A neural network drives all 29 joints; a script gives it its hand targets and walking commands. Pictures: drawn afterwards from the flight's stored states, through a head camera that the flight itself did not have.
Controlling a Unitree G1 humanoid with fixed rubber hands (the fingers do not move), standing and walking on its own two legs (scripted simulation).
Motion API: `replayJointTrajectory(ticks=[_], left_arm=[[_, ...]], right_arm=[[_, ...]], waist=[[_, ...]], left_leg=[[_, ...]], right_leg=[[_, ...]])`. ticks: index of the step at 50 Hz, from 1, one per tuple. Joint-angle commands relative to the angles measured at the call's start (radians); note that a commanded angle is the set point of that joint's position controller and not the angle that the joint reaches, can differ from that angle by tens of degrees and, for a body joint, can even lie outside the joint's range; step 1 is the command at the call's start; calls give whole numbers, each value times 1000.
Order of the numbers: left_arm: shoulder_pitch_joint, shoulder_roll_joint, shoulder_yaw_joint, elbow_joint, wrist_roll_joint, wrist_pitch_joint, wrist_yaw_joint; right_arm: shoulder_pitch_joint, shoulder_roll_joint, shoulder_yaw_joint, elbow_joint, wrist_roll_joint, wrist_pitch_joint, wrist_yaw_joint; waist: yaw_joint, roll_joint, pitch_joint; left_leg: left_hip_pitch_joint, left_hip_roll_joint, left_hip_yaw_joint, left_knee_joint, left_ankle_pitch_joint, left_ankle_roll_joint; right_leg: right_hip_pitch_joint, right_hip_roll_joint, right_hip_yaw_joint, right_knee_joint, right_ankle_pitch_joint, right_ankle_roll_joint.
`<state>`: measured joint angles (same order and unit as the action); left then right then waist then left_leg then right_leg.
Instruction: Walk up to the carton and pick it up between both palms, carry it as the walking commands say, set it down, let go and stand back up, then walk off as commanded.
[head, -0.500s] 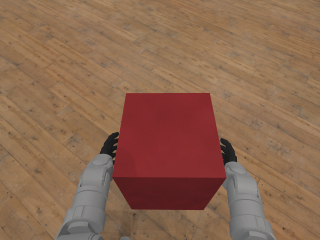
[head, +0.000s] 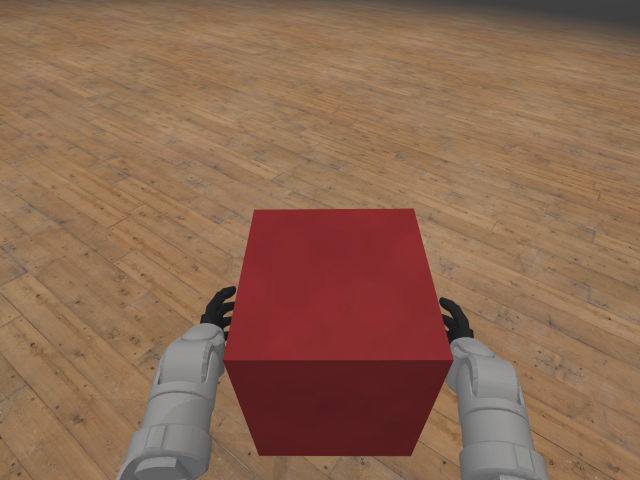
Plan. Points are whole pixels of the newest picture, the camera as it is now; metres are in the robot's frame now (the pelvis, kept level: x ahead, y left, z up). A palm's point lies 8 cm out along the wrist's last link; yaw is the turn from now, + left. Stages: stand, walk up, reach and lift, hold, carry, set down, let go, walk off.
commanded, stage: reach and lift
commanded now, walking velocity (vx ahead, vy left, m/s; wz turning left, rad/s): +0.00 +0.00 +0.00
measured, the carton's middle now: (334, 335) +0.35 -0.01 -0.01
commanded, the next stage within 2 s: hold in 1.16 s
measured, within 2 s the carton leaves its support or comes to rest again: neither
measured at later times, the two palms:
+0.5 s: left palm (209, 333) +0.32 +0.16 +0.04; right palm (453, 338) +0.31 -0.17 +0.05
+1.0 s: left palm (205, 350) +0.29 +0.16 +0.03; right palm (456, 353) +0.29 -0.17 +0.05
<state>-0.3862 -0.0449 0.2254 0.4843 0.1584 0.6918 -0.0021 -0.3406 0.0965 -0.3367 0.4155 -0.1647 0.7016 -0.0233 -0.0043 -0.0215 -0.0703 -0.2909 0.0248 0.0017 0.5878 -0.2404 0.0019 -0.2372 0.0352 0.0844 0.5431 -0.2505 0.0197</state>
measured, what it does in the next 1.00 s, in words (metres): stands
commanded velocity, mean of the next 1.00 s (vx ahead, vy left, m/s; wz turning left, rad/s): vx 0.00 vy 0.00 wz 0.00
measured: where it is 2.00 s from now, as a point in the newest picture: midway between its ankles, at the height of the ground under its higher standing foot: outside the picture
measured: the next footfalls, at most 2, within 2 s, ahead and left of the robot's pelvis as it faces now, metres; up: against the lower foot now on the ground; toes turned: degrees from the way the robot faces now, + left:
right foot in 1.98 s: +0.14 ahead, -0.14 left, +0.00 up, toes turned +1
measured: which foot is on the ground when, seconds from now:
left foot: down 0.00-1.00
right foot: down 0.00-1.00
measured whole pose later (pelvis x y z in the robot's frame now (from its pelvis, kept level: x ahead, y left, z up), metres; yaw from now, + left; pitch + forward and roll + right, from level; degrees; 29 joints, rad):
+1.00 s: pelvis +0.01 +0.00 +0.01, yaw +0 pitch -5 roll -1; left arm -0.27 -0.08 0.22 0.33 0.17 0.76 -0.01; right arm -0.27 0.10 -0.28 0.32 -0.16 0.77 -0.01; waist 0.00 -0.02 -0.05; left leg -0.23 0.02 0.00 0.53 -0.23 0.00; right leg -0.16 0.03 0.08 0.46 -0.22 0.02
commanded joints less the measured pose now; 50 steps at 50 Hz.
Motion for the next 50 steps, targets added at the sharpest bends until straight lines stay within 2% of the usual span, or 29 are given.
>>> replayJointTrajectory(ticks=[1, 2, 3, 4, 6, 7, 9, 10, 12, 13, 14, 15, 17, 20, 26, 27, 29, 31, 32, 33, 34, 37, 40, 44, 46, 47, 48, 49, 50], left_arm=[[-706, -1099, -508, -151, -223, -18, -271], [-710, -1111, -501, -140, -224, -9, -268], [-738, -1103, -486, -132, -216, -10, -272], [-725, -1115, -497, -123, -217, -4, -268], [-709, -1118, -448, -65, -206, 5, -269], [-711, -1132, -443, -57, -201, 2, -268], [-671, -1133, -412, -8, -183, 13, -271], [-690, -1127, -440, -42, -185, 6, -270], [-672, -1126, -449, -68, -186, 0, -267], [-620, -1131, -444, -50, -172, 6, -264], [-625, -1139, -461, -84, -186, -1, -261], [-650, -1150, -479, -107, -193, 0, -254], [-626, -1119, -492, -149, -195, -4, -251], [-588, -1102, -548, -222, -213, 1, -245], [-550, -1097, -584, -299, -225, 15, -239], [-503, -1075, -558, -264, -208, 20, -237], [-492, -1087, -581, -298, -220, 21, -234], [-518, -1083, -608, -343, -235, 19, -231], [-464, -1078, -630, -367, -242, 20, -232], [-467, -1087, -658, -405, -257, 20, -234], [-459, -1058, -622, -377, -231, 29, -227], [-444, -1048, -614, -363, -228, 34, -227], [-477, -1065, -647, -388, -246, 31, -225], [-453, -1051, -643, -390, -239, 29, -226], [-422, -1073, -644, -366, -240, 39, -230], [-421, -1057, -619, -356, -222, 40, -232], [-440, -1053, -620, -344, -219, 42, -233], [-453, -1048, -621, -368, -224, 37, -236], [-480, -1051, -638, -384, -242, 30, -237]], right_arm=[[-872, 1016, 630, -123, 256, -13, 308], [-921, 993, 648, -164, 270, -13, 313], [-926, 978, 615, -131, 260, -14, 316], [-926, 990, 639, -140, 264, -10, 320], [-915, 962, 594, -82, 231, -1, 323], [-975, 943, 608, -131, 255, -13, 326], [-934, 923, 590, -103, 236, -7, 327], [-899, 940, 578, -79, 232, -9, 330], [-857, 957, 589, -71, 228, -5, 332], [-869, 951, 610, -113, 247, -14, 332], [-865, 968, 632, -145, 249, -14, 332], [-862, 957, 617, -138, 245, -15, 329], [-820, 1004, 658, -137, 250, -10, 331], [-730, 1021, 691, -161, 271, -2, 326], [-638, 1010, 661, -174, 243, 4, 314], [-619, 987, 661, -170, 237, 7, 313], [-637, 985, 692, -238, 264, -3, 308], [-589, 990, 686, -215, 249, 2, 305], [-561, 996, 712, -268, 261, 3, 302], [-537, 993, 721, -287, 261, 4, 300], [-576, 975, 711, -279, 259, 8, 296], [-572, 947, 703, -280, 256, 11, 296], [-533, 956, 691, -255, 251, 13, 299], [-551, 971, 717, -291, 262, 13, 300], [-501, 953, 701, -266, 243, 20, 295], [-548, 957, 698, -284, 245, 16, 296], [-536, 939, 681, -255, 237, 19, 295], [-557, 976, 693, -266, 245, 20, 297], [-564, 969, 704, -272, 248, 15, 299]], waist=[[18, 33, -248], [41, 33, -240], [22, 54, -228], [28, 53, -242], [10, 10, -220], [25, 34, -229], [18, 27, -197], [9, 59, -230], [18, 37, -276], [29, 68, -264], [29, 38, -276], [26, 67, -300], [39, 16, -321], [44, 37, -391], [26, 76, -347], [24, 28, -307], [27, 62, -322], [21, 54, -337], [27, 33, -365], [15, 67, -375], [28, 65, -338], [22, 48, -255], [10, 74, -253], [24, 31, -283], [2, 50, -244], [19, 57, -239], [3, 54, -200], [14, 56, -205], [9, 20, -242]], left_leg=[[282, -89, -79, -179, -38, 14], [274, -83, -85, -183, -49, 17], [251, -85, -83, -192, -69, 13], [264, -80, -82, -195, -87, 19], [250, -76, -77, -204, -96, 12], [244, -61, -101, -209, -119, 20], [252, -72, -79, -212, -99, 19], [262, -78, -72, -214, -77, 7], [298, -83, -67, -204, 17, 4], [297, -76, -74, -210, 7, 6], [299, -70, -82, -200, 49, 10], [328, -70, -89, -197, 52, 1], [354, -82, -72, -180, 131, 3], [379, -86, -67, -171, 294, -7], [407, -86, -71, -173, 303, -19], [402, -85, -73, -182, 308, -16], [418, -81, -75, -175, 334, -19], [427, -74, -86, -176, 358, -21], [451, -87, -69, -174, 418, -23], [444, -83, -74, -174, 419, -26], [428, -85, -79, -178, 406, -21], [393, -78, -84, -189, 320, -18], [389, -69, -83, -193, 270, -24], [383, -77, -74, -190, 233, -14], [380, -71, -83, -195, 244, -13], [359, -78, -78, -196, 209, -13], [365, -80, -73, -201, 159, -9], [348, -80, -74, -201, 144, -5], [360, -67, -86, -200, 160, -9]], right_leg=[[-15, 35, -2, -152, -54, -39], [-12, 45, -8, -137, -52, -37], [-7, 40, -10, -141, -63, -40], [-3, 44, -10, -133, -60, -39], [3, 43, -19, -149, -81, -38], [-2, 48, -22, -126, -70, -38], [-5, 44, -22, -147, -77, -41], [7, 45, -25, -146, -52, -41], [30, 51, -24, -150, 8, -38], [32, 45, -21, -146, 18, -40], [36, 52, -20, -132, 55, -42], [4, 53, -13, -134, 49, -46], [25, 51, -10, -152, 74, -38], [90, 57, 1, -141, 216, -33], [72, 53, 6, -160, 218, -40], [73, 54, 3, -169, 225, -36], [90, 53, 4, -160, 244, -38], [89, 54, 11, -160, 261, -40], [120, 56, 6, -165, 324, -33], [122, 58, 8, -158, 314, -37], [95, 52, 11, -162, 302, -36], [86, 50, 5, -174, 233, -38], [80, 49, 2, -166, 192, -47], [83, 50, -5, -165, 169, -43], [76, 49, 1, -165, 183, -49], [84, 43, -1, -172, 159, -48], [57, 45, -3, -178, 114, -50], [64, 43, -2, -176, 102, -50], [67, 50, -4, -163, 114, -47]])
